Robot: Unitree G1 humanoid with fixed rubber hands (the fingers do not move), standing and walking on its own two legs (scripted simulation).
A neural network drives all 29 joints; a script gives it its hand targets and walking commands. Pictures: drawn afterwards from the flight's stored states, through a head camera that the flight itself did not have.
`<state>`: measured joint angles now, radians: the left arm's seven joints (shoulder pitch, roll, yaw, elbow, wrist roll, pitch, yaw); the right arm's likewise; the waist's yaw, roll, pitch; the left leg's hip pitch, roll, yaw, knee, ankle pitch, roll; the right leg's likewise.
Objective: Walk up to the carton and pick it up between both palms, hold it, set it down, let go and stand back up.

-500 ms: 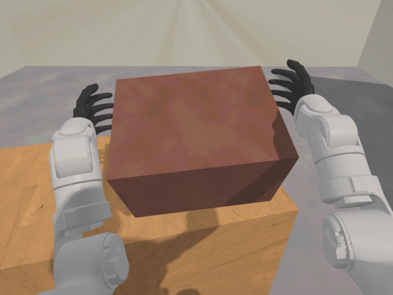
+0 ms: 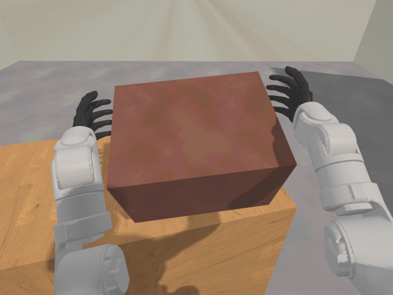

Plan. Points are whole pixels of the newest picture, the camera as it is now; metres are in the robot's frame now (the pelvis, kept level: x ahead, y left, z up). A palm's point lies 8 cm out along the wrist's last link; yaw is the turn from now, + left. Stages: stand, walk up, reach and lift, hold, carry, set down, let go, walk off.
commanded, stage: hold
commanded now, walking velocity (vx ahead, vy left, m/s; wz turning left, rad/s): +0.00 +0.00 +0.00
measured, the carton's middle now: (195, 148) +0.40 +0.00 +0.16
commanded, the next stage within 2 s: none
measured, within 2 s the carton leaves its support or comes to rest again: neither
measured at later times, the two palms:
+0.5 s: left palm (84, 129) +0.35 +0.20 +0.25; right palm (301, 105) +0.36 -0.20 +0.28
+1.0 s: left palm (79, 128) +0.35 +0.21 +0.25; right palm (296, 101) +0.36 -0.19 +0.28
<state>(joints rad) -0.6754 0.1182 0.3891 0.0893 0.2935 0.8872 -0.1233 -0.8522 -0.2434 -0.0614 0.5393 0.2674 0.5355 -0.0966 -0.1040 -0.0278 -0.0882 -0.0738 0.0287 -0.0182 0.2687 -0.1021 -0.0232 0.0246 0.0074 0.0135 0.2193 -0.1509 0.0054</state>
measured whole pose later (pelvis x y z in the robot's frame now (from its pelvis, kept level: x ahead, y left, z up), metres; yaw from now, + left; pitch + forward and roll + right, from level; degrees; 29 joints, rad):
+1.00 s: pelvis +0.00 +0.00 +0.00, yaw +0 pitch -5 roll -1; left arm -0.69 0.14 0.38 0.10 0.27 0.89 -0.13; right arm -0.86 -0.24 -0.07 0.52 0.27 0.55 -0.13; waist -0.09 -0.04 -0.11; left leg -0.08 0.03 -0.02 0.27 -0.11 -0.02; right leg 0.03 0.01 0.01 0.21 -0.15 0.00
